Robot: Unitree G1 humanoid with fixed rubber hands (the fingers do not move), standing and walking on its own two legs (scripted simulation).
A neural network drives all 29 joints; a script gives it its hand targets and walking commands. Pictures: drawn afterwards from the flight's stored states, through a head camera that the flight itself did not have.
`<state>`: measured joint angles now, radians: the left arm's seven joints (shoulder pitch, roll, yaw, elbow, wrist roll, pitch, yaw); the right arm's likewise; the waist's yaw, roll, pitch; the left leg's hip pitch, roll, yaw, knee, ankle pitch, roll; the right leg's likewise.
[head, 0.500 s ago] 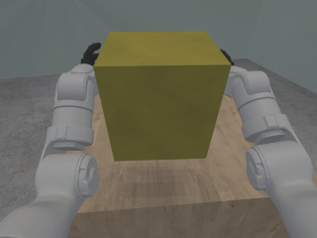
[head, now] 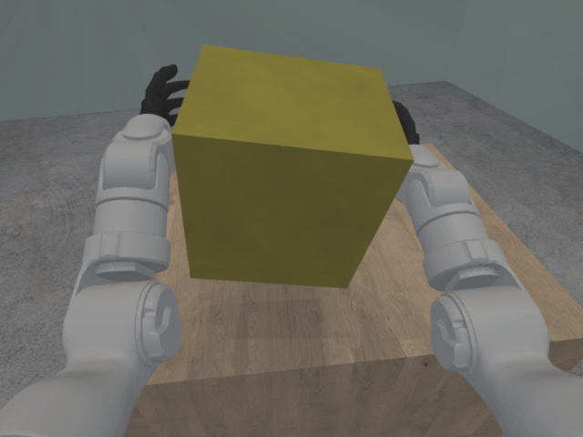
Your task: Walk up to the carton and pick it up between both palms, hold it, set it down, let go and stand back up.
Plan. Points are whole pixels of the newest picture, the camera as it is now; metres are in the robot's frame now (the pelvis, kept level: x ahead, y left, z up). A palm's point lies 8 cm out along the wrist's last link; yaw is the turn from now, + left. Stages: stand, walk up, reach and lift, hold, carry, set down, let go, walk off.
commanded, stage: set down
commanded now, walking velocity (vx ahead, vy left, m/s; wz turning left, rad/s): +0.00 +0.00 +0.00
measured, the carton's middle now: (281, 177) +0.39 +0.00 +0.21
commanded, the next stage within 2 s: none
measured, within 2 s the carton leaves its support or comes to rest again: neither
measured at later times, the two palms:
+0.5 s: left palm (171, 153) +0.43 +0.14 +0.24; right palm (395, 189) +0.39 -0.17 +0.19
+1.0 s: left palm (182, 175) +0.43 +0.14 +0.20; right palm (399, 211) +0.38 -0.18 +0.16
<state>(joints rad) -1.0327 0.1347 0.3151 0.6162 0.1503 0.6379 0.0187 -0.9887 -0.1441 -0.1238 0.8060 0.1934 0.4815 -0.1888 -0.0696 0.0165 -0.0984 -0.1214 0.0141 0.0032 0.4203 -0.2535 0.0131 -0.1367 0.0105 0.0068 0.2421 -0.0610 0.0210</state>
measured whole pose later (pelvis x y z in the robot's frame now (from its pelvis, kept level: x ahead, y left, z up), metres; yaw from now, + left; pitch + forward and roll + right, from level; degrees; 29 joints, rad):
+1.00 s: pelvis +0.00 +0.00 +0.00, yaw +0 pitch -2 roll -2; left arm -0.90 0.10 0.32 0.70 0.15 0.42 -0.04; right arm -0.75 -0.02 -0.23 0.70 0.01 0.31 -0.18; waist -0.09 0.01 -0.03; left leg -0.12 0.01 0.00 0.42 -0.26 0.02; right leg -0.13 0.01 0.01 0.22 -0.06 0.03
